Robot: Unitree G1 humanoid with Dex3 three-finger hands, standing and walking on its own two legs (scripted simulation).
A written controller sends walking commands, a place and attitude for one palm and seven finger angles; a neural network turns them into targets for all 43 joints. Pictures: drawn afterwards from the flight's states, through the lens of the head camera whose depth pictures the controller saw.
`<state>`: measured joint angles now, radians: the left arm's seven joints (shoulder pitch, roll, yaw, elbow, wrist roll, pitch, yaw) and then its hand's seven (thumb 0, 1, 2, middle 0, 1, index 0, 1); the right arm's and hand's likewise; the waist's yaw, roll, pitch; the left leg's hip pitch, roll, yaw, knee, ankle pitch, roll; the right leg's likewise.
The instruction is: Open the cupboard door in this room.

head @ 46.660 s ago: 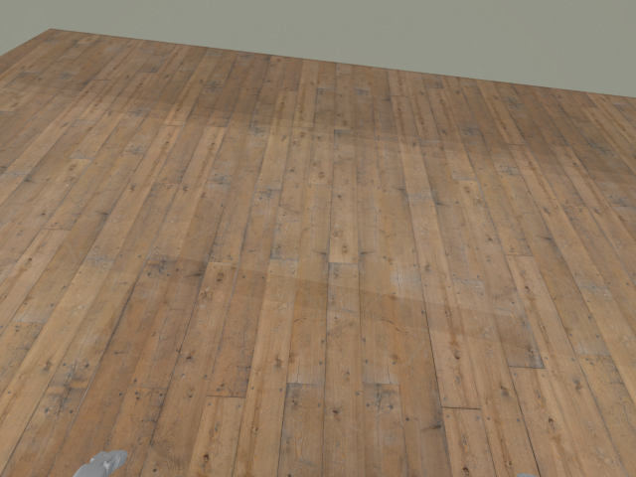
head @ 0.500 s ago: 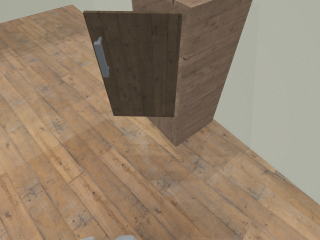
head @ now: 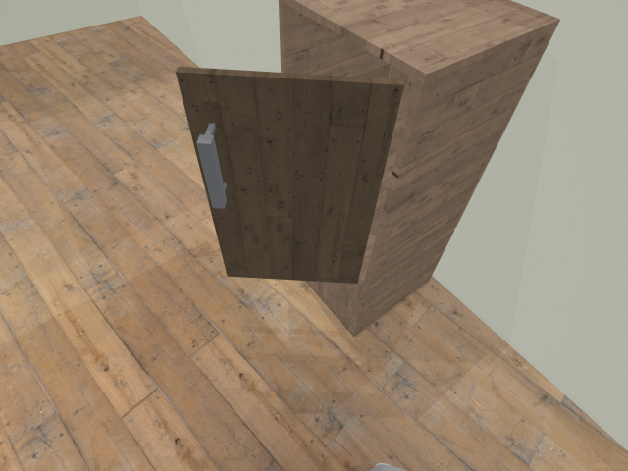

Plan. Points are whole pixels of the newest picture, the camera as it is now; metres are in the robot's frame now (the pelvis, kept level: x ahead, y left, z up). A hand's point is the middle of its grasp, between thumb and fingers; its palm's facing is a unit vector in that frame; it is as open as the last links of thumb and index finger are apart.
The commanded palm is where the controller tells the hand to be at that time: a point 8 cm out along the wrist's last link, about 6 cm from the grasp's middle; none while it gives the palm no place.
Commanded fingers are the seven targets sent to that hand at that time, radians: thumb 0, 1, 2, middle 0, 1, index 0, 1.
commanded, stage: come to a stop and stand still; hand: left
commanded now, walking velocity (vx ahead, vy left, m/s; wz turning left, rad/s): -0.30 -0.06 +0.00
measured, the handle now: (215, 167) +0.61 +0.24 -0.01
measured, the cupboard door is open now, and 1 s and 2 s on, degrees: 50 50 50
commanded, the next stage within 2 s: look again from close up in 1.04 s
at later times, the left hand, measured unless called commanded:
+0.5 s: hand out of the picture +0.09 +0.19 -0.19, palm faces +0.07 -0.98 -0.17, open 7.4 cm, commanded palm none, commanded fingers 0.00 0.90 0.90 -0.20 -0.30 -0.20 -0.30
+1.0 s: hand out of the picture +0.00 +0.16 -0.18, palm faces +0.03 -0.98 -0.18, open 7.4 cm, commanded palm none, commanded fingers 0.00 0.90 0.90 -0.20 -0.30 -0.20 -0.30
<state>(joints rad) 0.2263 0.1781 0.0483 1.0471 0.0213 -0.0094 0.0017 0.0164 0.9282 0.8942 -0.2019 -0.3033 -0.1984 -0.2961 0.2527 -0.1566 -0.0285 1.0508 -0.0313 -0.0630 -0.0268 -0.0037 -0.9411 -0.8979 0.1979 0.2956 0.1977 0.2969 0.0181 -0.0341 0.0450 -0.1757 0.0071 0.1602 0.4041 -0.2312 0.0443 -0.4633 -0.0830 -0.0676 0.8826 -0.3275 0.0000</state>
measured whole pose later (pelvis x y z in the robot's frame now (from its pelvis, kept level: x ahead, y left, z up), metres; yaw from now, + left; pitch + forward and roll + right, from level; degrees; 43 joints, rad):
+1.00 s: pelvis +0.00 -0.01 +0.00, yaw +0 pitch -2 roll +0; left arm 0.28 0.16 0.00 1.11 0.01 0.01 0.04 0.01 0.91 0.89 -0.20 -0.30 -0.20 -0.30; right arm 0.25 -0.16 -0.02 1.13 -0.01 0.02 -0.02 0.00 -0.91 -0.90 0.20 0.30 0.20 0.30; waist 0.00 -0.03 0.03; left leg -0.19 0.02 0.13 0.41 -0.19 0.02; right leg -0.10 -0.01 -0.01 0.42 -0.29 0.00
